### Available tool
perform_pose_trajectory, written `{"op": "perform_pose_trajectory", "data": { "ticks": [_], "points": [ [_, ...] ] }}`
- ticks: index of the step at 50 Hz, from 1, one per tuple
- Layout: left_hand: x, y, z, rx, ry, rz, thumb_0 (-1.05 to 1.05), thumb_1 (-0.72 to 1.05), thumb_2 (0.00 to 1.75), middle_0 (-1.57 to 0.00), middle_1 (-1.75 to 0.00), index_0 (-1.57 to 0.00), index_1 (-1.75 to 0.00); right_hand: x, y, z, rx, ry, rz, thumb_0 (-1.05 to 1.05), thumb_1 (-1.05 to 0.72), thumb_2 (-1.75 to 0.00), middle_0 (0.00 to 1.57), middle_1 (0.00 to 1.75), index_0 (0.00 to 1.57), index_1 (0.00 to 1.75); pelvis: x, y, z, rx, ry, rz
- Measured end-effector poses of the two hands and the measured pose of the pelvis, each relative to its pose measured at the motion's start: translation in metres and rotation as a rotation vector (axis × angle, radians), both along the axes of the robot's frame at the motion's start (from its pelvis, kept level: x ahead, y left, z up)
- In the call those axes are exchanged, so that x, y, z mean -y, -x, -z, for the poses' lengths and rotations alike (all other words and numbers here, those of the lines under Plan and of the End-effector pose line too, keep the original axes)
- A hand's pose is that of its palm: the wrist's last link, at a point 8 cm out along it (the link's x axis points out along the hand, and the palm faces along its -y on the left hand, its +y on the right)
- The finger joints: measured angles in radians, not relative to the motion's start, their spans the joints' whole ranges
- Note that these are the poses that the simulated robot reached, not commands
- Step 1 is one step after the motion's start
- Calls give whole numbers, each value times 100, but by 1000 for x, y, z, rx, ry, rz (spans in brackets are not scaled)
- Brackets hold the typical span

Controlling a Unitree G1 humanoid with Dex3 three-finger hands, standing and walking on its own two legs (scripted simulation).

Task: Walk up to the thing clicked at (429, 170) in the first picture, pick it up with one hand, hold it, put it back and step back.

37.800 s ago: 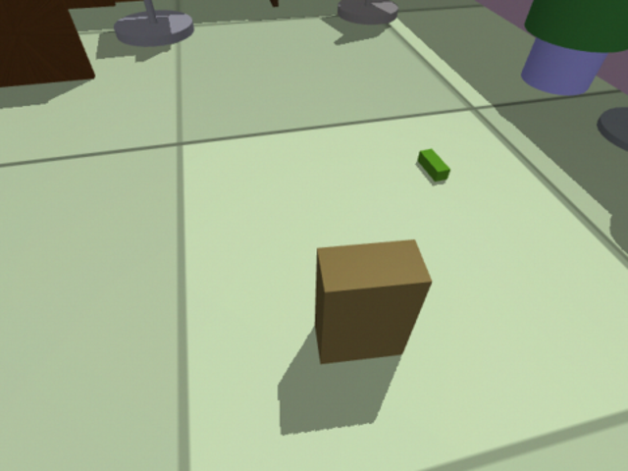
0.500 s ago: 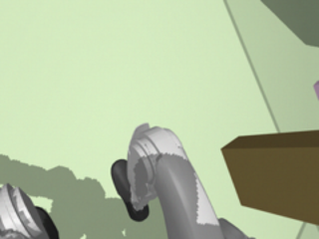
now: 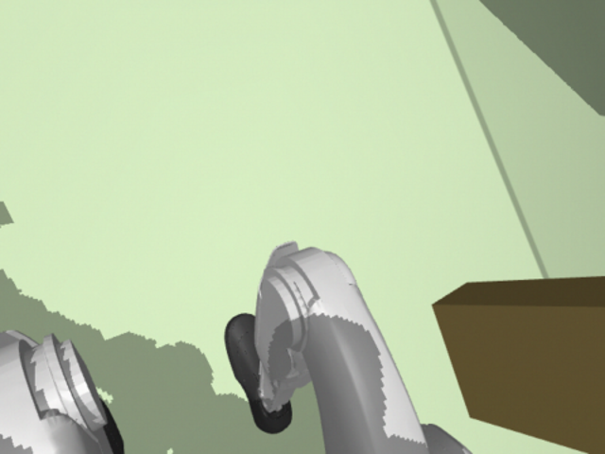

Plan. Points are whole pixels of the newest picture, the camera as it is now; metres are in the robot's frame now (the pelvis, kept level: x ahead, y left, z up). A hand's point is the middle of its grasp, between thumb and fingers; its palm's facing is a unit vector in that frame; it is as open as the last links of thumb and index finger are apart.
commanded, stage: settle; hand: left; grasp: from above
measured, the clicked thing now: out of the picture +0.46 +0.35 -0.26
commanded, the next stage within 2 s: lift in 0.50 s
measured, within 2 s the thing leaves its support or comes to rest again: neither
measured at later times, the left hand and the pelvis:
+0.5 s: hand out of the picture +0.43 +0.35 -0.15, palm faces -0.42 -0.17 -0.89, open 10.3 cm; pelvis +0.00 -0.01 +0.01, yaw +5 degrees
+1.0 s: hand out of the picture +0.40 +0.36 -0.06, palm faces -0.44 -0.16 -0.89, open 10.3 cm; pelvis -0.01 +0.00 +0.07, yaw +8 degrees
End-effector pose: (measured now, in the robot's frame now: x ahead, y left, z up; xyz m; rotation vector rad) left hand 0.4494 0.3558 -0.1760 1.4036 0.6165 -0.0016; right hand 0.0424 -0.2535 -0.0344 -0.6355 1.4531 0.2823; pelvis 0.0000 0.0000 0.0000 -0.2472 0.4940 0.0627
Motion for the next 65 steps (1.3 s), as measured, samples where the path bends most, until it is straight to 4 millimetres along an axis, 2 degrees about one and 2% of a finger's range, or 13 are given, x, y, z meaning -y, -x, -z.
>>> {"op": "perform_pose_trajectory", "data": {
  "ticks": [7,17,26,34,41,48,57,65],
  "points": [
    [-7,-4,-33,23,-37,8,0,-10,68,-61,-73,-62,-71,6,-18,9,41,-27,42,0,-90,-90,20,30,20,30,0,-4,-4,-42,-14,-10],
    [-2,9,-69,-63,-25,16,0,-9,67,-62,-73,-63,-70,6,-44,26,114,-89,81,0,-91,-90,19,30,20,30,4,0,-14,-63,-51,-33],
    [4,9,-85,-62,-11,52,0,-10,68,-63,-72,-64,-69,14,-39,32,112,-56,118,0,-90,-90,19,30,20,30,9,4,-15,-58,-75,-44],
    [0,4,-105,-15,-31,60,0,-10,68,-63,-72,-64,-69,16,-28,27,88,-17,178,1,-91,-90,20,30,20,30,7,2,-21,-80,-77,-49],
    [-7,14,-127,-44,-20,19,0,-10,68,-63,-72,-64,-69,13,-27,14,97,-7,227,1,-91,-90,20,30,20,30,5,2,-37,-100,-78,-57],
    [-11,38,-161,-81,-17,39,0,-10,67,-63,-71,-64,-69,13,-36,-3,128,0,260,1,-91,-90,20,30,20,30,3,5,-60,-111,-88,-74],
    [-8,70,-217,-60,-10,60,0,-10,67,-64,-71,-64,-68,11,-67,-33,234,-10,254,1,-91,-90,20,30,20,30,4,10,-97,-103,-104,-90],
    [3,94,-275,-41,2,56,0,-10,67,-64,-71,-65,-68,0,-98,-76,334,-44,254,1,-90,-89,20,30,20,30,4,9,-144,-82,-123,-100]
  ]
}}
